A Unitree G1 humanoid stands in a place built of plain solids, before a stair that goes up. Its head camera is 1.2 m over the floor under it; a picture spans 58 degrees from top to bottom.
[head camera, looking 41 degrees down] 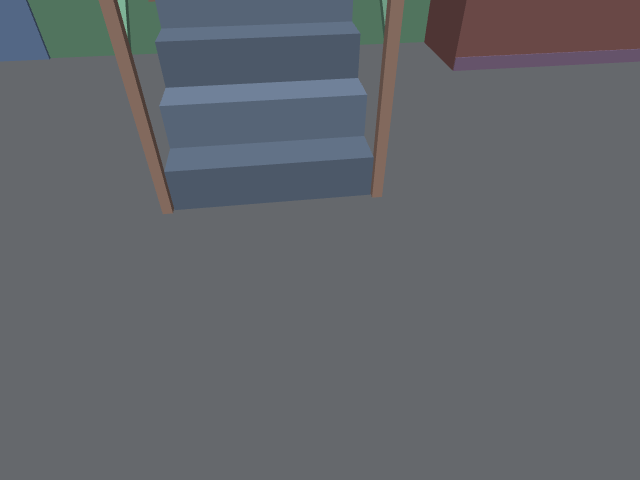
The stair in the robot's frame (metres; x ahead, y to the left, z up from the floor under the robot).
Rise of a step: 0.20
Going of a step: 0.20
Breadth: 0.92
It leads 8 degrees to the left of straight ahead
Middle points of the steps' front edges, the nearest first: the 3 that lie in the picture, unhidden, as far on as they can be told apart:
1.65 0.21 0.21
1.85 0.24 0.41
2.05 0.27 0.61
